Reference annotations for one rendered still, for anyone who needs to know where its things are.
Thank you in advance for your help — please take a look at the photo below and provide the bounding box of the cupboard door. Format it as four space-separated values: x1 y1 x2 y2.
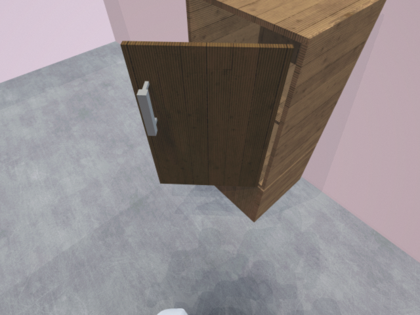
121 41 294 187

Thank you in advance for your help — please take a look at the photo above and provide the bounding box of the handle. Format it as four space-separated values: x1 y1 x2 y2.
136 81 158 136

